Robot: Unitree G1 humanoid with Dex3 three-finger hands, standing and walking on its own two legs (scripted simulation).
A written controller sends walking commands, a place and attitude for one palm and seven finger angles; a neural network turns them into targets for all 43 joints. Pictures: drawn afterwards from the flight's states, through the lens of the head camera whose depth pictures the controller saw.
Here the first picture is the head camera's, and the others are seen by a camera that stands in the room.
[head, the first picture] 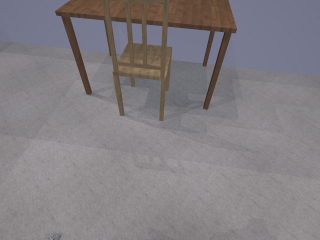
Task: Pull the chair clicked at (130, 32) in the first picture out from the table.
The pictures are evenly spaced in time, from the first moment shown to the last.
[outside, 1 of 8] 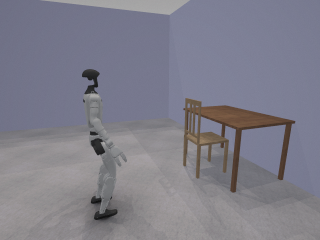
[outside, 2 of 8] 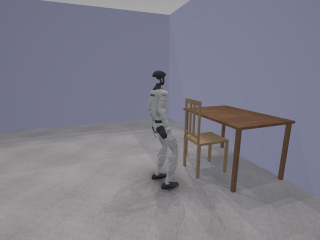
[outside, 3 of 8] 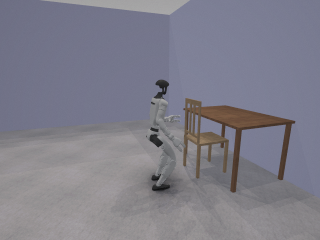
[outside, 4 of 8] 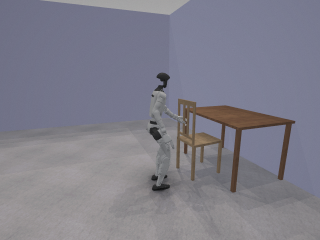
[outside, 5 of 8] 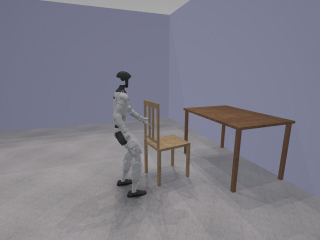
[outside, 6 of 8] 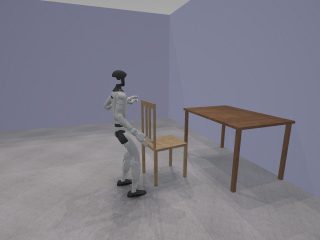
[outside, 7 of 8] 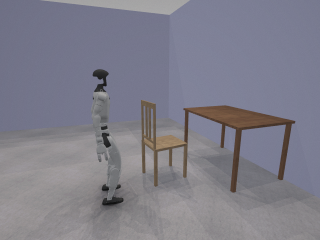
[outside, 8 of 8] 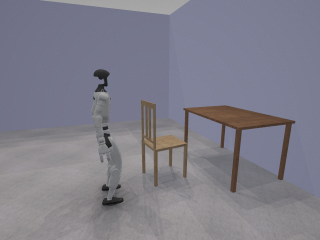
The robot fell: no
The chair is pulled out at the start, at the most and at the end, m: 0.00 0.57 0.57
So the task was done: yes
